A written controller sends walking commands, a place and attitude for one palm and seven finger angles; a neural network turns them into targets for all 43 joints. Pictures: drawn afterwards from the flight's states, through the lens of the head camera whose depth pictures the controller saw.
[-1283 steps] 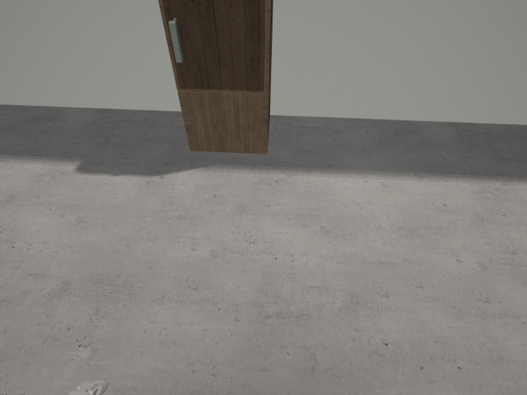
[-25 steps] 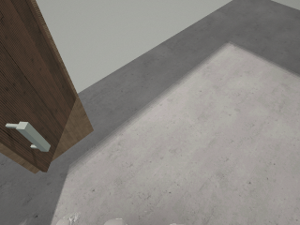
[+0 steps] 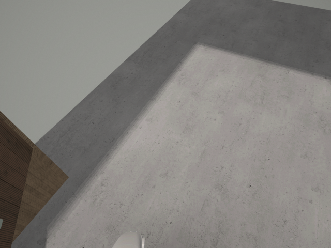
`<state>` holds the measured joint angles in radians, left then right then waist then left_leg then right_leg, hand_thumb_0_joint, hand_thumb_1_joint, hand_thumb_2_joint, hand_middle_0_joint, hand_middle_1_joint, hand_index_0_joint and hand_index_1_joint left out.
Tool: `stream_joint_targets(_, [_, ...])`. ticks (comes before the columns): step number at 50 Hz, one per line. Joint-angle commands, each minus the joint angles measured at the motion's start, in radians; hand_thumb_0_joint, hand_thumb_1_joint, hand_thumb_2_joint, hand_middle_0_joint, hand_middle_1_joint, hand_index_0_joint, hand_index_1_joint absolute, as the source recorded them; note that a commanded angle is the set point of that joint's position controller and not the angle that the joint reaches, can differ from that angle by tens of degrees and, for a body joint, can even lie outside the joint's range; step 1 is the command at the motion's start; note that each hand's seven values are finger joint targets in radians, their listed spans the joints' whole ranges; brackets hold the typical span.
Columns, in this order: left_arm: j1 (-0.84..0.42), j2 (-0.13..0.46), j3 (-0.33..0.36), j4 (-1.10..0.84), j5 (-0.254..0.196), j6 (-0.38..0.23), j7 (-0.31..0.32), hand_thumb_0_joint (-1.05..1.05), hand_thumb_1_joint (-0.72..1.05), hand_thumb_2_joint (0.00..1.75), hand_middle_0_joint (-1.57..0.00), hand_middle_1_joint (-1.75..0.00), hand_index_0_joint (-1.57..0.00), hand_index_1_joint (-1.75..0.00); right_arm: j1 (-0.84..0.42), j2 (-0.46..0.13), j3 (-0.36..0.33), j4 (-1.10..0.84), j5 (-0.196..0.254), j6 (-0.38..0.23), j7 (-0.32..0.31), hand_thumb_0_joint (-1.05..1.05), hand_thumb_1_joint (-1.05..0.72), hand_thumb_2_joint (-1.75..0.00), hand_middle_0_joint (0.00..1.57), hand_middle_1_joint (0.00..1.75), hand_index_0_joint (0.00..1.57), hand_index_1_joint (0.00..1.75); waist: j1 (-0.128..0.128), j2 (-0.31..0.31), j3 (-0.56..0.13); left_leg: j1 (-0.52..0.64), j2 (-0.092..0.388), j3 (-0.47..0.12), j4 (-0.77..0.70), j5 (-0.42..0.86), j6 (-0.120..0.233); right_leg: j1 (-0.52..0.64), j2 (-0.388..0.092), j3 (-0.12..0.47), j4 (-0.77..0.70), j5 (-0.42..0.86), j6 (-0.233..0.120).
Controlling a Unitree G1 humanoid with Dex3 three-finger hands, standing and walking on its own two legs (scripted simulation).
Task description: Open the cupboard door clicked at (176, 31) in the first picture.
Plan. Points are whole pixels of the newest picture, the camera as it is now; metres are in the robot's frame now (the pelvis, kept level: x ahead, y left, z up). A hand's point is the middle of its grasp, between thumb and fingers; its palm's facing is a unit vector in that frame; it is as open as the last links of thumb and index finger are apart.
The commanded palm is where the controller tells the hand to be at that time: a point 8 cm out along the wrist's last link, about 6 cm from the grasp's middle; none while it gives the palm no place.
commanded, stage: walk to a spot facing it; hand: left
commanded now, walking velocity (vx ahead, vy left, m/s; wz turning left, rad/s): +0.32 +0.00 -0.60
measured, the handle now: out of the picture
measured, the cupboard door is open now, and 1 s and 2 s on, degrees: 40 40 40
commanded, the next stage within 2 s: turn to face it in 1.22 s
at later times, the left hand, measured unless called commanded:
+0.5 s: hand (127, 171) +0.36 +0.16 -0.15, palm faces -0.33 -0.92 -0.21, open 7.3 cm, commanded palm none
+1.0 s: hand (159, 144) +0.49 +0.06 -0.19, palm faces -0.35 -0.92 -0.18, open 7.2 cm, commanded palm none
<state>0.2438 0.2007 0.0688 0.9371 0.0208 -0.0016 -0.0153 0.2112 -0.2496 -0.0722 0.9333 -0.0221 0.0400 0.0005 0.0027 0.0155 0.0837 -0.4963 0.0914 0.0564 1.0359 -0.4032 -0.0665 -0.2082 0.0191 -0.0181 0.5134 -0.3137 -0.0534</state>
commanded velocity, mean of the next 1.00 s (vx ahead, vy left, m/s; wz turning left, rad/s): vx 0.36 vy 0.00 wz -0.32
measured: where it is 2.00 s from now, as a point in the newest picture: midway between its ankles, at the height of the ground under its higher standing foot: (227, 166)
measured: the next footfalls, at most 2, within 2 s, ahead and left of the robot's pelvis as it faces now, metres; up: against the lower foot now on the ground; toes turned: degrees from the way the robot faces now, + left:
left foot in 0.22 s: +0.20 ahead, +0.14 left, +0.00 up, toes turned -6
right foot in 0.60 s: +0.30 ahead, -0.18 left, +0.00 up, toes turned -28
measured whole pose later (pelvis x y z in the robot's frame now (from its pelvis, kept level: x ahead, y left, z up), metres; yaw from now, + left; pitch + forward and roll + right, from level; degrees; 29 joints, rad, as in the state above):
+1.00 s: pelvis +0.41 -0.12 -0.01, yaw -25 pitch +0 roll -1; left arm 0.32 0.20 0.07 1.08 0.01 -0.04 -0.01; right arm 0.18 -0.17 -0.05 0.97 -0.04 -0.07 0.02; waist 0.00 -0.01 0.04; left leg -0.41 0.09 0.11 0.58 -0.16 0.01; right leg -0.11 0.02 -0.07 0.61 -0.45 -0.04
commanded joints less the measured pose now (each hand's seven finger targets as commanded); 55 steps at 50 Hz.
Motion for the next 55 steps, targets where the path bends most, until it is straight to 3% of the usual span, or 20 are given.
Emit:
stream_joint_targets(1, [0.057,0.201,0.049,-0.038,0.003,-0.04,0.007,0.0,0.9,0.9,-0.2,-0.3,-0.2,-0.3,-0.102,-0.049,-0.015,-0.123,0.0,-0.049,0.015,0.0,-0.9,-0.9,0.2,0.3,0.2,0.3,0.03,-0.128,-0.011,-0.1,-0.009,-0.018,-0.118,0.088,-0.008,0.054,-0.231,0.337,-0.303,-0.059,-0.157])
stream_joint_targets(6, [0.074,0.207,0.054,-0.019,0.004,-0.043,0.003,0.0,0.9,0.9,-0.2,-0.3,-0.2,-0.3,-0.134,-0.047,-0.009,-0.152,0.007,-0.081,0.01,0.0,-0.9,-0.9,0.2,0.3,0.2,0.3,0.029,-0.153,-0.013,0.011,-0.047,-0.021,-0.323,0.076,0.009,0.059,-0.229,0.366,-0.244,0.045,-0.156])
stream_joint_targets(9, [0.014,0.183,0.054,-0.03,-0.004,-0.04,0.001,0.0,0.9,0.9,-0.2,-0.3,-0.2,-0.3,0.039,-0.082,-0.014,-0.091,0.005,-0.103,-0.01,0.0,-0.9,-0.9,0.2,0.3,0.2,0.3,-0.061,-0.071,-0.07,0.391,-0.067,-0.005,-0.565,0.156,0.023,-0.12,-0.132,0.29,-0.066,0.122,-0.088])
stream_joint_targets(11, [0.029,0.076,0.027,-0.069,-0.016,-0.043,-0.017,0.0,0.9,0.9,-0.2,-0.3,-0.2,-0.3,0.334,-0.27,-0.049,-0.025,-0.025,-0.114,-0.032,0.0,-0.9,-0.9,0.2,0.3,0.2,0.3,-0.154,0.364,-0.23,0.737,0.405,-0.581,-0.776,-0.105,0.195,-0.475,0.071,0.026,0.549,-0.288,0.02])
stream_joint_targets(12, [-0.031,0.109,0.029,-0.095,-0.006,-0.053,-0.022,0.0,0.9,0.9,-0.2,-0.3,-0.2,-0.3,0.322,-0.254,-0.036,-0.039,-0.017,-0.102,-0.033,0.0,-0.9,-0.9,0.2,0.3,0.2,0.3,-0.147,0.186,-0.162,0.632,0.454,-0.649,-0.803,-0.136,0.264,-0.521,-0.011,0.084,0.675,-0.255,0.012])
stream_joint_targets(16, [-0.059,0.071,0.031,-0.061,0.014,-0.031,-0.046,0.0,0.9,0.9,-0.2,-0.3,-0.2,-0.3,0.144,-0.097,0.009,-0.055,-0.015,-0.118,-0.03,0.0,-0.9,-0.9,0.2,0.3,0.2,0.3,-0.034,0.158,-0.014,0.377,0.283,-0.243,-0.83,0.125,0.174,-0.507,-0.12,0.045,0.734,-0.014,0.044])
stream_joint_targets(19, [-0.096,0.033,0.01,-0.066,0.011,-0.018,-0.052,0.0,0.9,0.9,-0.2,-0.3,-0.2,-0.3,0.191,-0.096,0.011,-0.015,-0.012,-0.127,-0.03,0.0,-0.9,-0.9,0.2,0.3,0.2,0.3,-0.031,0.129,-0.074,0.443,0.238,-0.037,-0.781,0.424,0.162,-0.451,-0.126,-0.009,0.527,0.017,0.054])
stream_joint_targets(25, [-0.226,0.037,-0.003,-0.093,0.011,-0.011,-0.052,0.0,0.9,0.9,-0.2,-0.3,-0.2,-0.3,0.235,-0.104,0.01,0.032,-0.018,-0.109,-0.016,0.0,-0.9,-0.9,0.2,0.3,0.2,0.3,-0.047,0.138,-0.017,0.355,0.236,0.075,-0.774,0.398,0.144,-0.245,-0.073,-0.109,0.202,0.083,0.029])
stream_joint_targets(28, [-0.026,0.097,0.015,-0.028,0.012,-0.024,-0.04,0.0,0.9,0.9,-0.2,-0.3,-0.2,-0.3,0.195,-0.12,0.012,0.041,-0.01,-0.101,-0.012,0.0,-0.9,-0.9,0.2,0.3,0.2,0.3,0.076,0.048,-0.119,0.284,0.189,0.138,-0.487,0.592,0.101,0.125,-0.007,-0.143,0.067,0.097,-0.015])
stream_joint_targets(29, [0.148,0.182,0.039,0.025,0.014,-0.038,-0.026,0.0,0.9,0.9,-0.2,-0.3,-0.2,-0.3,0.17,-0.095,0.019,0.028,0.006,-0.105,-0.002,0.0,-0.9,-0.9,0.2,0.3,0.2,0.3,0.16,-0.1,-0.217,0.083,0.126,0.193,-0.214,0.511,0.063,0.429,-0.12,0.006,0.014,0.015,-0.072])
stream_joint_targets(30, [0.292,0.305,0.072,0.06,0.007,-0.042,-0.008,0.0,0.9,0.9,-0.2,-0.3,-0.2,-0.3,0.161,-0.031,0.03,-0.013,0.022,-0.11,-0.004,0.0,-0.9,-0.9,0.2,0.3,0.2,0.3,0.199,-0.38,-0.329,-0.184,-0.032,0.191,0.141,-0.188,0.016,0.629,-0.434,0.478,-0.126,0.053,-0.195])
stream_joint_targets(31, [0.255,0.328,0.068,0.058,-0.013,-0.037,0.003,0.0,0.9,0.9,-0.2,-0.3,-0.2,-0.3,0.088,-0.067,0.019,-0.028,0.017,-0.109,-0.008,0.0,-0.9,-0.9,0.2,0.3,0.2,0.3,0.185,-0.285,-0.263,-0.277,0.001,0.034,0.288,-0.223,0.031,0.536,-0.48,0.57,-0.212,0.073,-0.24])
stream_joint_targets(33, [0.089,0.219,0.04,0.013,-0.012,-0.035,0.019,0.0,0.9,0.9,-0.2,-0.3,-0.2,-0.3,0.039,-0.057,0.012,-0.003,0.008,-0.104,-0.01,0.0,-0.9,-0.9,0.2,0.3,0.2,0.3,0.096,-0.176,-0.111,-0.252,0.082,-0.047,0.275,-0.044,0.03,0.276,-0.408,0.394,-0.223,0.134,-0.204])
stream_joint_targets(37, [-0.058,0.145,0.016,-0.002,0.003,-0.058,0.018,0.0,0.9,0.9,-0.2,-0.3,-0.2,-0.3,0.182,0.021,0.018,0.075,-0.005,-0.064,0.002,0.0,-0.9,-0.9,0.2,0.3,0.2,0.3,-0.041,-0.132,-0.062,0.009,0.068,0.009,-0.029,0.049,0.012,-0.019,-0.278,0.128,-0.293,0.133,-0.144])
stream_joint_targets(43, [0.026,0.131,0.023,0.058,-0.002,-0.078,0.007,0.0,0.9,0.9,-0.2,-0.3,-0.2,-0.3,0.035,0.032,0.012,0.018,-0.005,-0.085,0.02,0.0,-0.9,-0.9,0.2,0.3,0.2,0.3,-0.006,-0.093,-0.006,0.02,0.021,0.043,-0.326,0.173,0.022,0.04,-0.256,0.131,-0.3,0.139,-0.14])
stream_joint_targets(47, [0.025,0.131,0.02,0.077,-0.007,-0.075,0.011,0.0,0.9,0.9,-0.2,-0.3,-0.2,-0.3,0.116,-0.018,-0.001,0.048,-0.007,-0.106,0.013,0.0,-0.9,-0.9,0.2,0.3,0.2,0.3,-0.073,-0.031,-0.045,0.299,-0.029,0.063,-0.52,0.222,0.052,-0.009,-0.201,0.08,-0.09,0.285,-0.088])
stream_joint_targets(48, [0.017,0.106,0.018,0.059,-0.009,-0.074,0.008,0.0,0.9,0.9,-0.2,-0.3,-0.2,-0.3,0.261,-0.084,-0.018,0.09,-0.015,-0.115,0.003,0.0,-0.9,-0.9,0.2,0.3,0.2,0.3,-0.135,0.082,-0.118,0.501,0.064,-0.078,-0.585,0.176,0.107,-0.128,-0.129,0.017,0.146,0.293,-0.047])
stream_joint_targets(49, [0.059,0.049,0.006,0.041,-0.018,-0.072,0.0,0.0,0.9,0.9,-0.2,-0.3,-0.2,-0.3,0.387,-0.195,-0.041,0.114,-0.033,-0.116,-0.007,0.0,-0.9,-0.9,0.2,0.3,0.2,0.3,-0.155,0.312,-0.209,0.684,0.323,-0.43,-0.697,0.093,0.226,-0.349,0.008,-0.096,0.502,-0.066,0.006])
stream_joint_targets(50, [-0.007,0.067,0.001,0.006,-0.009,-0.083,-0.001,0.0,0.9,0.9,-0.2,-0.3,-0.2,-0.3,0.41,-0.193,-0.035,0.114,-0.025,-0.103,-0.013,0.0,-0.9,-0.9,0.2,0.3,0.2,0.3,-0.163,0.227,-0.2,0.645,0.414,-0.576,-0.78,0.038,0.296,-0.437,0.004,-0.005,0.697,-0.249,-0.004])
stream_joint_targets(55, [-0.031,0.034,0.006,0.028,0.011,-0.044,-0.021,0.0,0.9,0.9,-0.2,-0.3,-0.2,-0.3,0.163,-0.064,0.001,0.065,-0.014,-0.127,-0.023,0.0,-0.9,-0.9,0.2,0.3,0.2,0.3,-0.027,0.091,-0.033,0.344,0.293,-0.19,-0.854,0.136,0.197,-0.448,-0.149,0.036,0.649,-0.011,0.038])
